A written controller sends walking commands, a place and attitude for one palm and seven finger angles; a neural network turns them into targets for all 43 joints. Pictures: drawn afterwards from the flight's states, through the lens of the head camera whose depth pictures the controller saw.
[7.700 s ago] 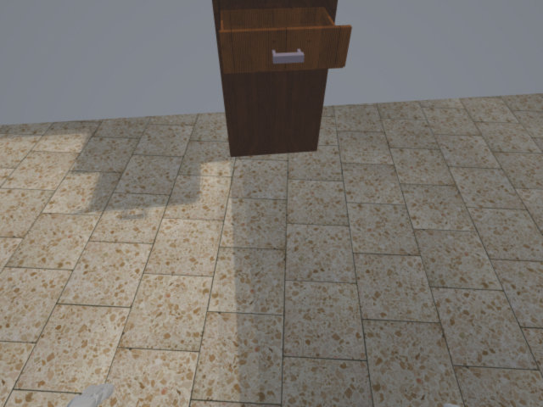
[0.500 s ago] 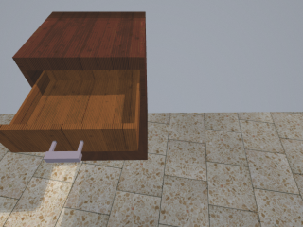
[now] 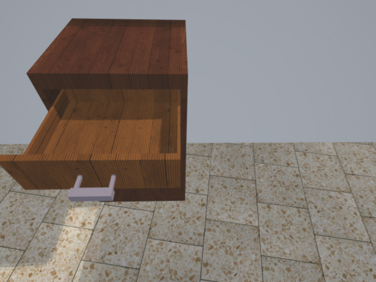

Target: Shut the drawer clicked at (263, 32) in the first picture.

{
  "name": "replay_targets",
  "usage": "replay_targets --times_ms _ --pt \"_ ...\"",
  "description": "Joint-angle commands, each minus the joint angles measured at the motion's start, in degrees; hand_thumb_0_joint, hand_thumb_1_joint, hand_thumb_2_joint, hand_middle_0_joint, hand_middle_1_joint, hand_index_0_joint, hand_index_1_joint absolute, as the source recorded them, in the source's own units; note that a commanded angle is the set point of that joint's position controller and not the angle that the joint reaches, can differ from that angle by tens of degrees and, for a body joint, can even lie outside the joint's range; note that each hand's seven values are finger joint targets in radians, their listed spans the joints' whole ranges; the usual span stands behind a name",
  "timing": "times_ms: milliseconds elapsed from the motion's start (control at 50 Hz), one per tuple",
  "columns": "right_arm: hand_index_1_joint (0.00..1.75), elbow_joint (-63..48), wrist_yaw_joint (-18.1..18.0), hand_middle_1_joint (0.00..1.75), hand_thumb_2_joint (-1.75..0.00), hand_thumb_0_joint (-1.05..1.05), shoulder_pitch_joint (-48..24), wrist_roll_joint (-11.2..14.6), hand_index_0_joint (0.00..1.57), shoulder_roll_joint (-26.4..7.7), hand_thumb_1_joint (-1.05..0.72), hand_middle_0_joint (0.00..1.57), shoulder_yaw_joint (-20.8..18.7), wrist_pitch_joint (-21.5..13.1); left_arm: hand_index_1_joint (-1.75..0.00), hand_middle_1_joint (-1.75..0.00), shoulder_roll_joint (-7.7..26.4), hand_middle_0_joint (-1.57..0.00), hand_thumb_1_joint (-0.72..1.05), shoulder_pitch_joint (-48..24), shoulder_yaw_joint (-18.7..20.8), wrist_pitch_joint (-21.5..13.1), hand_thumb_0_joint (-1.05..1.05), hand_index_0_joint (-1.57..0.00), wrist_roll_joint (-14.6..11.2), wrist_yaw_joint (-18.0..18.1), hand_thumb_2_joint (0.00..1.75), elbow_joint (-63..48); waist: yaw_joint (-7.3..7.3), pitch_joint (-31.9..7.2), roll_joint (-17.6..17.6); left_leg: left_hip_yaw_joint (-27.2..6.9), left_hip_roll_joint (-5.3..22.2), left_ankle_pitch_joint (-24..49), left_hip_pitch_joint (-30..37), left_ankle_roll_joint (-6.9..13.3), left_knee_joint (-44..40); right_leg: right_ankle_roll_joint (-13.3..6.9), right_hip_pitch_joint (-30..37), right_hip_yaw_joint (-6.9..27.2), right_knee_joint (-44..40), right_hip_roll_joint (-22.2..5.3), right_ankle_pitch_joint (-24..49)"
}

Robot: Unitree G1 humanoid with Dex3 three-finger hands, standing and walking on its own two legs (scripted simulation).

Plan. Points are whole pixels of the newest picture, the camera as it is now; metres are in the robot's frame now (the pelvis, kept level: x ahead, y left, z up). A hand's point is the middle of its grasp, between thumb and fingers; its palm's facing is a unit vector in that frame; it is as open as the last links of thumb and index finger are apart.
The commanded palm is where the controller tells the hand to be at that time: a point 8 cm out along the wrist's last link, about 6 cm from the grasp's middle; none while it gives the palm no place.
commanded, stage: come to a stop and stand still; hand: left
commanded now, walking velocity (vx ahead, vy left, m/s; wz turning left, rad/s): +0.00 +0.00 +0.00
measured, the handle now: (94, 186) +0.35 +0.27 -0.05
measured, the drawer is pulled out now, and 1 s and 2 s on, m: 0.29 0.29 0.29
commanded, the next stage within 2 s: look again from close up in 0.72 s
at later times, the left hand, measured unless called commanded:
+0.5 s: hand out of the picture +0.00 +0.18 -0.18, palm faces +0.03 -0.99 -0.17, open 7.4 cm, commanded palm none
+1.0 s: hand out of the picture +0.02 +0.21 -0.18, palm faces -0.01 -0.98 -0.22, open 7.4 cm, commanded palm none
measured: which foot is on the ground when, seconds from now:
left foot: down 0.00-1.00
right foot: down 0.00-1.00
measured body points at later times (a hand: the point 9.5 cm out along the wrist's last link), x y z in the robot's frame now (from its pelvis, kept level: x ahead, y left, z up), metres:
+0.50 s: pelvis +0.01 +0.02 +0.00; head +0.02 +0.03 +0.45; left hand +0.00 +0.24 -0.16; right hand -0.01 -0.19 -0.16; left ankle -0.01 +0.12 -0.75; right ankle +0.02 -0.09 -0.75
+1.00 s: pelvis +0.02 +0.03 -0.01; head +0.02 +0.02 +0.44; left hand +0.03 +0.26 -0.16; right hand +0.03 -0.20 -0.17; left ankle -0.01 +0.12 -0.75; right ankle +0.02 -0.09 -0.75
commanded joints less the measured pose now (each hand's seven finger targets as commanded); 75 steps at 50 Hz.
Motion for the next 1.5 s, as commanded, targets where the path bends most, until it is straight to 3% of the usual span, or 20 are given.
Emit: replay_targets --times_ms 0,280,500,780,800,820,840,860,880,940,1060,1080,1160,1180,1340,1420,1480 --pt "0.30 -1.0 -0.7 0.30 -0.90 0.00 4.0 -0.1 0.20 -4.8 -0.90 0.20 -0.8 -1.1 -0.30 -0.30 4.6 -0.20 0.90 3.7 0.8 -1.0 0.00 -0.20 0.1 0.7 0.90 -1.2 0.04 4.1 1.4 -5.2 5.4 0.7 -4.5 1.4 -5.5 0.3 -0.3 6.3 -3.8 -6.3 -0.2" --pt "0.30 -1.6 -0.7 0.30 -0.90 0.00 2.9 0.2 0.20 -5.6 -0.90 0.20 -0.9 -1.7 -0.30 -0.30 4.7 -0.20 0.90 4.1 0.5 -1.1 0.00 -0.20 0.3 0.9 0.90 -1.2 -0.07 4.1 -0.7 -5.6 5.7 5.1 -2.7 2.0 -5.7 0.9 -0.4 5.8 -2.1 -6.5 3.5" --pt "0.30 -1.8 -0.8 0.30 -0.90 0.00 1.6 0.1 0.20 -7.1 -0.90 0.20 -1.1 -2.0 -0.30 -0.30 6.0 -0.20 0.90 2.9 0.8 -1.2 0.00 -0.20 0.3 0.9 0.90 -1.5 -0.05 2.8 1.1 -5.3 5.6 9.8 -0.7 1.9 -5.2 1.0 1.2 5.5 -1.7 -6.9 6.2" --pt "0.30 -2.3 -0.8 0.30 -0.90 0.00 -0.2 0.2 0.20 -9.5 -0.90 0.20 -1.4 -2.1 -0.30 -0.30 8.7 -0.20 0.90 0.4 1.2 -1.3 0.00 -0.20 0.3 0.7 0.90 -2.1 -0.14 2.7 0.6 -5.5 5.8 11.6 0.2 1.9 -5.5 0.7 2.7 5.4 -2.2 -7.2 7.5" --pt "0.30 -6.3 0.4 0.30 -0.90 0.00 -5.9 0.3 0.20 -9.1 -0.90 0.20 -0.6 -2.9 -0.30 -0.30 7.9 -0.20 0.90 4.5 0.2 -2.9 0.00 -0.20 1.1 3.1 0.90 -1.1 1.75 2.2 -1.3 -1.8 6.3 19.3 -4.6 0.5 8.2 1.2 2.0 7.8 1.7 -10.3 32.1" --pt "0.30 -7.7 0.4 0.30 -0.90 0.00 -1.5 0.0 0.20 -6.8 -0.90 0.20 -0.7 -1.9 -0.30 -0.30 10.4 -0.20 0.90 3.1 0.6 -3.2 0.00 -0.20 0.4 2.5 0.90 -3.2 -1.35 -1.8 -1.0 -3.3 2.9 0.2 -4.6 0.7 4.7 -0.5 4.5 9.6 2.2 -12.1 23.0" --pt "0.30 -7.0 0.4 0.30 -0.90 0.00 -1.3 -0.2 0.20 -6.8 -0.90 0.20 -0.5 -1.9 -0.30 -0.30 9.4 -0.20 0.90 0.9 0.1 -3.0 0.00 -0.20 0.2 1.8 0.90 -3.8 -1.28 0.5 3.0 -3.6 3.0 -0.8 -5.2 1.1 1.3 -1.1 1.9 8.9 2.7 -10.8 14.4" --pt "0.30 -7.0 0.6 0.30 -0.90 0.00 -0.1 -0.2 0.20 -7.0 -0.90 0.20 -0.3 -2.1 -0.30 -0.30 8.8 -0.20 0.90 0.9 -0.2 -2.8 0.00 -0.20 0.2 1.4 0.90 -4.2 -1.27 -1.1 4.2 -4.5 4.0 2.1 -4.9 1.4 1.0 -1.2 1.2 7.5 2.8 -8.7 5.2" --pt "0.30 -7.5 0.7 0.30 -0.90 0.00 0.0 -0.4 0.20 -7.4 -0.90 0.20 -0.1 -2.1 -0.30 -0.30 8.8 -0.20 0.90 0.3 -0.2 -2.4 0.00 -0.20 0.3 1.1 0.90 -5.1 -1.06 -1.3 6.3 -4.3 4.8 4.9 -4.5 2.0 1.2 -1.0 0.9 6.4 3.2 -7.5 2.7" --pt "0.30 -8.1 0.6 0.30 -0.90 0.00 -0.5 -0.3 0.20 -8.9 -0.90 0.20 0.0 -1.9 -0.30 -0.30 8.2 -0.20 0.90 -0.1 -0.5 -1.6 0.00 -0.20 0.2 0.7 0.90 -5.4 -0.87 1.0 1.6 -5.7 5.3 3.8 -6.0 2.7 0.0 -0.6 0.2 5.8 3.4 -6.3 -1.2" --pt "0.30 -7.6 0.6 0.30 -0.90 0.00 -0.4 -0.3 0.20 -9.6 -0.90 0.20 0.3 -2.0 -0.30 -0.30 7.9 -0.20 0.90 -0.3 -0.6 -1.1 0.00 -0.20 0.2 0.5 0.90 -5.9 -0.64 5.9 -1.8 -5.9 4.7 1.5 -7.4 2.9 -2.5 -0.3 -2.0 6.5 2.9 -6.1 -2.0" --pt "0.30 -7.3 0.6 0.30 -0.90 0.00 -0.3 -0.3 0.20 -9.5 -0.90 0.20 0.4 -2.0 -0.30 -0.30 8.1 -0.20 0.90 -0.3 -0.5 -1.1 0.00 -0.20 0.2 0.4 0.90 -6.0 -0.52 5.9 -0.7 -6.1 4.8 2.7 -7.1 3.0 -3.0 -0.3 -2.0 6.4 3.2 -5.9 -1.5" --pt "0.30 -6.3 0.5 0.30 -0.90 0.00 -0.2 -0.3 0.20 -9.6 -0.90 0.20 0.6 -2.2 -0.30 -0.30 7.9 -0.20 0.90 0.4 -0.4 -1.2 0.00 -0.20 0.0 0.5 0.90 -5.7 -0.37 3.7 -1.4 -5.2 4.7 5.6 -4.9 2.9 -2.3 -0.1 -0.6 6.5 3.4 -6.3 1.3" --pt "0.30 -6.0 0.4 0.30 -0.90 0.00 -0.1 -0.3 0.20 -9.4 -0.90 0.20 0.5 -2.3 -0.30 -0.30 8.0 -0.20 0.90 0.4 -0.3 -1.1 0.00 -0.20 0.0 0.5 0.90 -5.7 -0.23 3.1 0.7 -5.0 4.7 6.8 -4.5 2.9 -2.6 -0.2 -0.2 6.4 3.7 -6.3 1.9" --pt "0.30 -3.8 0.1 0.30 -0.90 0.00 0.4 -0.2 0.20 -8.9 -0.90 0.20 0.6 -2.4 -0.30 -0.30 8.0 -0.20 0.90 0.8 -0.1 -1.4 0.00 -0.20 -0.1 0.8 0.90 -5.0 -0.27 -0.4 -0.5 -4.0 4.8 14.2 -1.1 2.6 -0.6 -0.2 2.4 6.2 4.7 -7.1 10.1" --pt "0.30 -3.1 0.0 0.30 -0.90 0.00 0.3 -0.1 0.20 -8.3 -0.90 0.20 0.6 -2.2 -0.30 -0.30 7.8 -0.20 0.90 1.0 -0.3 -1.4 0.00 -0.20 0.0 0.9 0.90 -4.5 -0.26 0.7 -0.6 -3.8 4.7 13.7 -1.0 2.4 -0.5 -0.3 2.2 6.3 4.1 -7.4 11.6" --pt "0.30 -3.0 0.3 0.30 -0.90 0.00 0.6 -0.3 0.20 -8.5 -0.90 0.20 0.5 -1.5 -0.30 -0.30 8.6 -0.20 0.90 1.2 0.4 -1.1 0.00 -0.20 0.4 0.7 0.90 -4.6 -0.02 2.0 -1.2 -3.2 3.6 2.7 -3.6 2.9 0.8 -1.1 1.8 6.1 4.6 -7.6 1.3"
